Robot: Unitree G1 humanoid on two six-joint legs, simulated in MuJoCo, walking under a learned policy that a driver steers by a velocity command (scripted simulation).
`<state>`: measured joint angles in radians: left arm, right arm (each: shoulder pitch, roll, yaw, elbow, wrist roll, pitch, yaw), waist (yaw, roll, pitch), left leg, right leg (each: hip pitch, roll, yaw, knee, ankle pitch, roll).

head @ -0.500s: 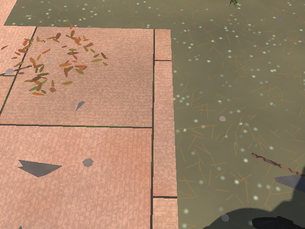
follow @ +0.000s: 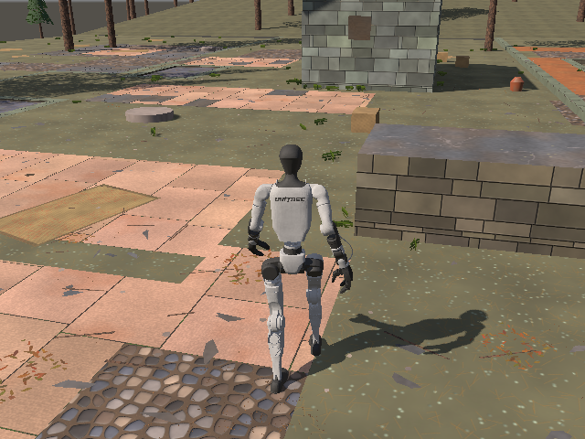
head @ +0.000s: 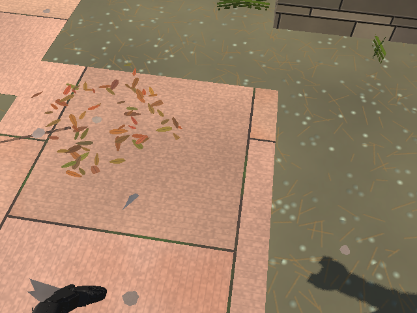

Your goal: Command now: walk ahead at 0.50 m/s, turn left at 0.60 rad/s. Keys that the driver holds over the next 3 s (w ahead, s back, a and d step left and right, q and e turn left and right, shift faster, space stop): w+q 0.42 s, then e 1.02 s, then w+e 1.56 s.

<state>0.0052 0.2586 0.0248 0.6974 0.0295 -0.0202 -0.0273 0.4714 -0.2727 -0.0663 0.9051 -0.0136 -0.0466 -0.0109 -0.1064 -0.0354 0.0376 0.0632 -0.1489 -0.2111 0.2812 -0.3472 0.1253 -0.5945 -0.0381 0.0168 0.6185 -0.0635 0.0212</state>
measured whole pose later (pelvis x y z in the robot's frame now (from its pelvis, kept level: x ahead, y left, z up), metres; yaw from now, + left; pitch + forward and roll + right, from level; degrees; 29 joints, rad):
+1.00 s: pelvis +0.36 +0.05 +0.00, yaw +5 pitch +0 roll +1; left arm 0.22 0.24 0.06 0.81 0.03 0.08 -0.02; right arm 0.20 -0.24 -0.04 0.87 -0.03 -0.01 -0.03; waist 0.00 -0.01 0.04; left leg -0.25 0.05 0.27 0.47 -0.22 0.06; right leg -0.39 -0.05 -0.08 0.76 -0.37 -0.01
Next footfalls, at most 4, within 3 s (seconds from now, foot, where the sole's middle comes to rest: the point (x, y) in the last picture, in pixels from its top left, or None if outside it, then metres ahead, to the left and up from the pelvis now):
0.06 right None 0.21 -0.12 -0.77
0.56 left None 0.42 0.16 -0.77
1.06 right None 0.42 -0.05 -0.77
1.52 left None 0.44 0.15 -0.77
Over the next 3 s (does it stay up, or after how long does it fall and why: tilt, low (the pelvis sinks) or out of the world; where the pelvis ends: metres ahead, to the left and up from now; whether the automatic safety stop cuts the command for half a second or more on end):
stays up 0.87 -0.43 0.00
